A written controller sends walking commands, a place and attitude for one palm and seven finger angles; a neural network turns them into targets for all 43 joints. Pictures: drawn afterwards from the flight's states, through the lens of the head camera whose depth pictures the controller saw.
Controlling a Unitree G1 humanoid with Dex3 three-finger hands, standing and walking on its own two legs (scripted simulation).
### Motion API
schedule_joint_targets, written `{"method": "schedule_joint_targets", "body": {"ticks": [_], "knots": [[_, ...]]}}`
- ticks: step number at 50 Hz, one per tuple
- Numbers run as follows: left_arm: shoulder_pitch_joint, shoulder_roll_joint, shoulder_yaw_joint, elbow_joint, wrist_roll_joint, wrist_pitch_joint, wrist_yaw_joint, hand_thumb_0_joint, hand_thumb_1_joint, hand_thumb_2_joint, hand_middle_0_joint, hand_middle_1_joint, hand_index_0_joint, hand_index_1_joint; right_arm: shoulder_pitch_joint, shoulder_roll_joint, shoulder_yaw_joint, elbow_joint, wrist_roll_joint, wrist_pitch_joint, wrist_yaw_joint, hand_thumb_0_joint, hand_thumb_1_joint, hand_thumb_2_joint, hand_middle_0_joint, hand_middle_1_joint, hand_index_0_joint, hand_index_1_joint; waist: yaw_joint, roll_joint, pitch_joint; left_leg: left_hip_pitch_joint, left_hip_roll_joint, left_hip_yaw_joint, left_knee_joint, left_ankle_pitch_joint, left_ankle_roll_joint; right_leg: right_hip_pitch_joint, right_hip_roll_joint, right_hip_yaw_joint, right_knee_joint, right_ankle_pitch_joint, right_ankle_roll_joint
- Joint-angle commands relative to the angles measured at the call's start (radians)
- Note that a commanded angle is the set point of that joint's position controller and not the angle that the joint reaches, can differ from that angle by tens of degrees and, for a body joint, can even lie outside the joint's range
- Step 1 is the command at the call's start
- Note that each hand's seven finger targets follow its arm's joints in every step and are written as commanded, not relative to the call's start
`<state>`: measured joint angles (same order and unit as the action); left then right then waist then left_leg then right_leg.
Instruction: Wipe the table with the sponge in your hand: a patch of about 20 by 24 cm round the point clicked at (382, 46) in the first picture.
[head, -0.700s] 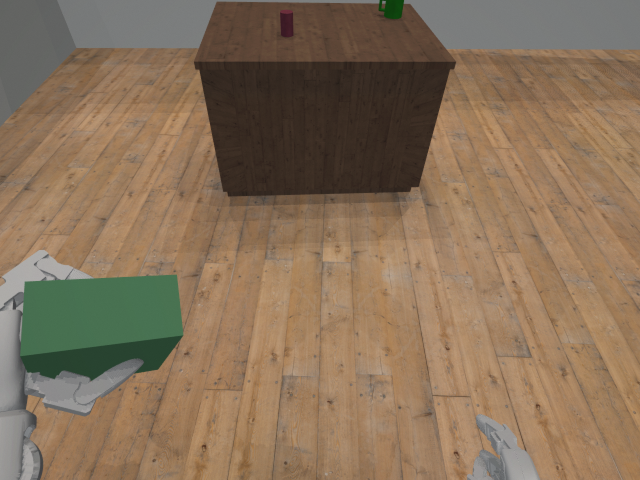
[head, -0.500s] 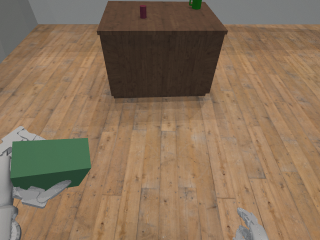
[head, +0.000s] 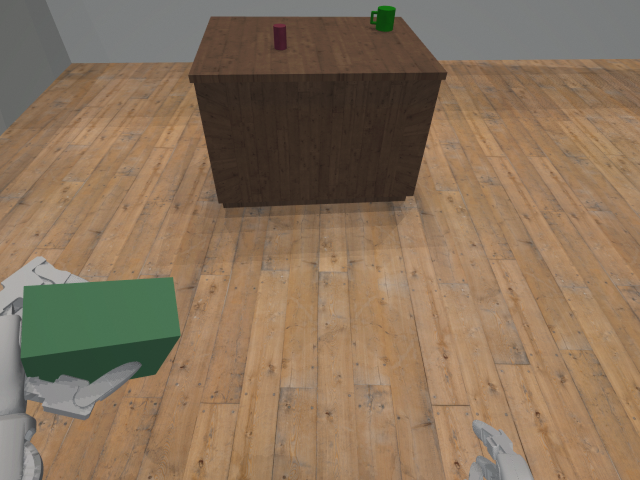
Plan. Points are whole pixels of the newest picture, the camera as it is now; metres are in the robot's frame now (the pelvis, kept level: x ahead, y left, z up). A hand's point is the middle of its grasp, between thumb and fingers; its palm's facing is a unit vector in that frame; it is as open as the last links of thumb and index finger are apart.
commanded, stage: walk to a spot facing it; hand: left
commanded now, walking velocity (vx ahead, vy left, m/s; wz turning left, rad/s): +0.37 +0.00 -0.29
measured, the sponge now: (122, 335) +0.22 +0.22 +0.14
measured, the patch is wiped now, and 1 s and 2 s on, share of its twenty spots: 0.00 0.00 0.00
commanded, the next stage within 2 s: none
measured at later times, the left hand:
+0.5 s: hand (163, 226) +0.35 +0.22 +0.17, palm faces +0.34 -0.86 -0.39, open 9.8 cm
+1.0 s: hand (297, 147) +0.53 +0.07 +0.17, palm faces +0.18 -0.83 -0.53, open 9.8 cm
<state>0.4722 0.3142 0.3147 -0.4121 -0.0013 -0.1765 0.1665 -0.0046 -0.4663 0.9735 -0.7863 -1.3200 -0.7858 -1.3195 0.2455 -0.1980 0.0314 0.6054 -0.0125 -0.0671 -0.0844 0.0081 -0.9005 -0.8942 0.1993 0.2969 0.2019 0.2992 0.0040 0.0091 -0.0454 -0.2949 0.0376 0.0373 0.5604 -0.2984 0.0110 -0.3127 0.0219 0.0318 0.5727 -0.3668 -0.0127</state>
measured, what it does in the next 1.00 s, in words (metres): walks ahead: left foot, then right foot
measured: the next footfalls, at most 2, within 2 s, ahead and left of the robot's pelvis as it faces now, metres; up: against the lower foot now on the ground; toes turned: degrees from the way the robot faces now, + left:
left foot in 0.42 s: +0.17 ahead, +0.11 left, +0.00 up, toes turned +4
right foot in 0.80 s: +0.32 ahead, -0.18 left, +0.00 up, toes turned -22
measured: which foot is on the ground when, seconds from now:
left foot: down 0.00-0.14, up 0.16-0.40, down 0.42-0.82, up 0.84-1.00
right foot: down 0.00-0.44, up 0.46-0.78, down 0.80-1.00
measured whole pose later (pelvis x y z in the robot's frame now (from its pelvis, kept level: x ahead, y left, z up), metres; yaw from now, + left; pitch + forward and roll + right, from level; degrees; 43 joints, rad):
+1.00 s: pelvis +0.27 -0.10 -0.01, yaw -11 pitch +0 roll +1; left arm 0.51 0.38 0.39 -0.56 -0.01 -0.22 0.13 0.00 -0.47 0.98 -0.79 -1.32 -0.79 -1.32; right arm 0.15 -0.24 -0.03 0.65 -0.01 -0.01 -0.04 0.01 -0.90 -0.89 0.20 0.30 0.20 0.30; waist -0.03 0.03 0.10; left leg -0.59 0.11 0.04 1.37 -0.36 -0.04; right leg -0.32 -0.03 -0.20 0.61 -0.30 -0.10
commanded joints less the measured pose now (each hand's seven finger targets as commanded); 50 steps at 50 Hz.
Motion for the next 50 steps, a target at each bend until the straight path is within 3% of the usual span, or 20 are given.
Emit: {"method": "schedule_joint_targets", "body": {"ticks": [1, 4, 5, 7, 8, 10, 13, 19, 20, 22, 23, 25, 30, 38, 39, 40, 41, 42, 45, 50], "knots": [[-0.177, 0.169, 0.089, -0.245, 0.008, -0.078, 0.018, 0.0, 0.1, 1.3, -1.2, -1.6, -1.2, -1.6, -0.098, -0.123, -0.056, -0.138, -0.004, -0.061, -0.023, 0.0, -0.9, -0.9, 0.2, 0.3, 0.2, 0.3, -0.023, 0.184, 0.013, 0.004, 0.249, -0.279, -0.278, -0.359, 0.12, -0.051, 0.01, -0.097, 0.097, -0.054, -0.001], [-0.12, 0.159, 0.085, -0.187, 0.005, -0.065, 0.008, 0.0, 0.1, 1.3, -1.2, -1.6, -1.2, -1.6, -0.108, -0.127, -0.057, -0.141, -0.001, -0.052, -0.009, 0.0, -0.9, -0.9, 0.2, 0.3, 0.2, 0.3, -0.008, 0.164, -0.001, -0.129, 0.192, -0.116, -0.181, -0.355, 0.076, 0.121, -0.01, -0.093, -0.036, -0.061, -0.02], [-0.115, 0.16, 0.084, -0.182, 0.005, -0.063, 0.006, 0.0, 0.1, 1.3, -1.2, -1.6, -1.2, -1.6, -0.111, -0.122, -0.057, -0.148, 0.0, -0.049, -0.006, 0.0, -0.9, -0.9, 0.2, 0.3, 0.2, 0.3, -0.004, 0.096, 0.01, -0.17, 0.137, -0.049, -0.062, -0.361, 0.053, 0.13, -0.051, -0.005, -0.105, -0.108, -0.054], [-0.139, 0.19, 0.089, -0.173, 0.006, -0.057, 0.006, 0.0, 0.1, 1.3, -1.2, -1.6, -1.2, -1.6, -0.131, -0.104, -0.059, -0.15, 0.005, -0.045, 0.003, 0.0, -0.9, -0.9, 0.2, 0.3, 0.2, 0.3, 0.011, -0.265, 0.077, -0.359, -0.013, 0.073, 0.345, -0.259, -0.011, 0.123, -0.303, 0.526, -0.359, -0.37, -0.194], [-0.185, 0.199, 0.077, -0.191, 0.004, -0.067, 0.008, 0.0, 0.1, 1.3, -1.2, -1.6, -1.2, -1.6, -0.145, -0.122, -0.064, -0.148, 0.007, -0.049, 0.009, 0.0, -0.9, -0.9, 0.2, 0.3, 0.2, 0.3, 0.007, -0.256, 0.096, -0.427, 0.01, 0.0, 0.51, -0.231, -0.019, 0.157, -0.383, 0.629, -0.419, -0.332, -0.248], [-0.17, 0.214, 0.107, -0.18, 0.008, -0.082, 0.007, 0.0, 0.1, 1.3, -1.2, -1.6, -1.2, -1.6, -0.131, -0.118, -0.052, -0.13, 0.0, -0.047, 0.013, 0.0, -0.9, -0.9, 0.2, 0.3, 0.2, 0.3, -0.011, -0.097, 0.075, -0.42, 0.051, -0.051, 0.544, -0.18, -0.029, 0.153, -0.359, 0.537, -0.378, -0.209, -0.253], [-0.136, 0.249, 0.149, -0.233, 0.003, -0.108, 0.006, 0.0, 0.1, 1.3, -1.2, -1.6, -1.2, -1.6, -0.13, -0.098, -0.039, -0.125, 0.0, -0.027, 0.011, 0.0, -0.9, -0.9, 0.2, 0.3, 0.2, 0.3, -0.006, -0.112, 0.011, -0.277, 0.061, 0.015, 0.348, -0.097, -0.03, 0.152, -0.265, 0.261, -0.308, 0.136, -0.205], [-0.073, 0.21, 0.146, -0.3, -0.019, -0.105, 0.019, 0.0, 0.1, 1.3, -1.2, -1.6, -1.2, -1.6, -0.103, -0.096, -0.058, -0.163, 0.0, -0.042, 0.0, 0.0, -0.9, -0.9, 0.2, 0.3, 0.2, 0.3, -0.001, -0.06, -0.093, 0.1, 0.007, 0.141, -0.103, 0.074, -0.015, 0.144, -0.157, 0.133, -0.141, 0.207, -0.126], [-0.048, 0.188, 0.131, -0.298, -0.022, -0.105, 0.018, 0.0, 0.1, 1.3, -1.2, -1.6, -1.2, -1.6, -0.084, -0.113, -0.067, -0.167, 0.005, -0.045, -0.006, 0.0, -0.9, -0.9, 0.2, 0.3, 0.2, 0.3, -0.017, 0.004, -0.113, 0.22, 0.048, 0.098, -0.155, 0.095, 0.0, 0.085, -0.122, 0.087, -0.018, 0.222, -0.09], [-0.069, 0.186, 0.127, -0.379, -0.024, -0.123, 0.024, 0.0, 0.1, 1.3, -1.2, -1.6, -1.2, -1.6, -0.084, -0.144, -0.08, -0.177, 0.008, -0.041, -0.001, 0.0, -0.9, -0.9, 0.2, 0.3, 0.2, 0.3, -0.025, 0.319, -0.143, 0.491, 0.374, -0.338, -0.225, 0.181, 0.148, -0.281, -0.001, -0.073, 0.381, -0.179, 0.004], [-0.085, 0.21, 0.135, -0.363, -0.011, -0.128, 0.025, 0.0, 0.1, 1.3, -1.2, -1.6, -1.2, -1.6, -0.088, -0.132, -0.077, -0.174, 0.012, -0.048, 0.006, 0.0, -0.9, -0.9, 0.2, 0.3, 0.2, 0.3, -0.021, 0.258, -0.094, 0.454, 0.427, -0.412, -0.273, 0.222, 0.196, -0.364, -0.008, -0.052, 0.533, -0.214, 0.001], [-0.109, 0.233, 0.14, -0.339, -0.012, -0.113, 0.011, 0.0, 0.1, 1.3, -1.2, -1.6, -1.2, -1.6, -0.1, -0.115, -0.066, -0.143, -0.002, -0.059, 0.008, 0.0, -0.9, -0.9, 0.2, 0.3, 0.2, 0.3, -0.026, 0.209, -0.02, 0.328, 0.438, -0.379, -0.287, 0.13, 0.207, -0.4, -0.092, -0.012, 0.609, -0.141, 0.009], [-0.077, 0.178, 0.109, -0.31, 0.003, -0.078, 0.001, 0.0, 0.1, 1.3, -1.2, -1.6, -1.2, -1.6, -0.082, -0.123, -0.074, -0.133, 0.01, -0.061, 0.016, 0.0, -0.9, -0.9, 0.2, 0.3, 0.2, 0.3, -0.012, 0.202, 0.033, 0.237, 0.308, -0.001, -0.282, 0.214, 0.12, -0.334, -0.111, -0.136, 0.416, 0.018, 0.03], [-0.081, 0.233, 0.173, -0.278, -0.011, -0.077, -0.01, 0.0, 0.1, 1.3, -1.2, -1.6, -1.2, -1.6, -0.103, -0.102, -0.068, -0.14, 0.007, -0.063, 0.015, 0.0, -0.9, -0.9, 0.2, 0.3, 0.2, 0.3, 0.0, 0.19, -0.039, 0.164, 0.263, 0.159, -0.009, 0.44, 0.081, 0.094, -0.003, -0.307, -0.019, 0.144, 0.015], [-0.075, 0.24, 0.179, -0.286, -0.009, -0.072, -0.009, 0.0, 0.1, 1.3, -1.2, -1.6, -1.2, -1.6, -0.11, -0.095, -0.071, -0.137, 0.015, -0.06, 0.017, 0.0, -0.9, -0.9, 0.2, 0.3, 0.2, 0.3, 0.018, 0.113, -0.095, 0.114, 0.226, 0.177, 0.163, 0.406, 0.065, 0.229, -0.009, -0.279, -0.057, 0.174, 0.004], [-0.062, 0.234, 0.168, -0.276, -0.002, -0.061, -0.007, 0.0, 0.1, 1.3, -1.2, -1.6, -1.2, -1.6, -0.101, -0.073, -0.071, -0.137, 0.023, -0.054, 0.024, 0.0, -0.9, -0.9, 0.2, 0.3, 0.2, 0.3, 0.018, -0.063, -0.147, -0.022, 0.16, 0.204, 0.421, 0.279, 0.042, 0.353, -0.138, -0.096, -0.084, 0.188, -0.058], [-0.074, 0.292, 0.218, -0.306, -0.001, -0.066, 0.0, 0.0, 0.1, 1.3, -1.2, -1.6, -1.2, -1.6, -0.137, -0.06, -0.07, -0.163, 0.021, -0.05, 0.027, 0.0, -0.9, -0.9, 0.2, 0.3, 0.2, 0.3, 0.023, -0.285, -0.172, -0.307, 0.017, 0.156, 0.702, -0.2, 0.006, 0.48, -0.366, 0.378, -0.169, 0.375, -0.178], [-0.067, 0.31, 0.254, -0.331, -0.02, -0.077, 0.006, 0.0, 0.1, 1.3, -1.2, -1.6, -1.2, -1.6, -0.152, -0.076, -0.066, -0.164, 0.014, -0.05, 0.029, 0.0, -0.9, -0.9, 0.2, 0.3, 0.2, 0.3, 0.02, -0.243, -0.169, -0.397, 0.027, 0.007, 0.839, -0.284, -0.004, 0.472, -0.459, 0.502, -0.22, 0.416, -0.22], [-0.004, 0.317, 0.28, -0.36, -0.017, -0.097, -0.005, 0.0, 0.1, 1.3, -1.2, -1.6, -1.2, -1.6, -0.157, -0.08, -0.069, -0.117, 0.015, -0.02, 0.049, 0.0, -0.9, -0.9, 0.2, 0.3, 0.2, 0.3, 0.007, -0.04, -0.131, -0.429, 0.108, -0.082, 0.888, -0.123, -0.032, 0.357, -0.42, 0.322, -0.208, 0.253, -0.195], [0.033, 0.27, 0.255, -0.36, -0.026, -0.119, 0.001, 0.0, 0.1, 1.3, -1.2, -1.6, -1.2, -1.6, -0.157, -0.092, -0.08, -0.114, 0.009, 0.014, 0.04, 0.0, -0.9, -0.9, 0.2, 0.3, 0.2, 0.3, -0.023, -0.066, -0.065, -0.436, 0.131, -0.033, 0.727, 0.006, -0.057, 0.222, -0.355, 0.051, -0.256, 0.39, -0.16]]}}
